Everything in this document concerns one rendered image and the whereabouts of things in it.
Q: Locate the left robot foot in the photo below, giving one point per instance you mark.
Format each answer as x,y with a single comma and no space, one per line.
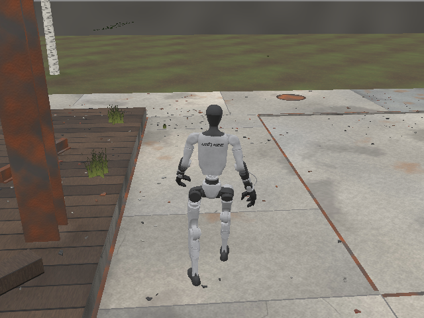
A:
194,279

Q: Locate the robot right forearm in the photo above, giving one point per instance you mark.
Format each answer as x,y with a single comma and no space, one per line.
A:
246,179

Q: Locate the robot right upper arm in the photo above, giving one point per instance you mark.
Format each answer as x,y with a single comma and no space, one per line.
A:
237,151

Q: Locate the left robot hand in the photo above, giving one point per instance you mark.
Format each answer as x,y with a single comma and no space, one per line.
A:
185,177

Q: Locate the robot left forearm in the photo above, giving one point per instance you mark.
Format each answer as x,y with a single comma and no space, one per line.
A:
181,170

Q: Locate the right robot hand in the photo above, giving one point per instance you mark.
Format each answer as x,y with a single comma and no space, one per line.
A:
252,197

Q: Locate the robot left upper arm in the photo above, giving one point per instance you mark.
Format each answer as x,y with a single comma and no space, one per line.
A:
188,149

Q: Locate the robot right thigh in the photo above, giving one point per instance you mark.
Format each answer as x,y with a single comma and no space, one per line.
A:
227,193

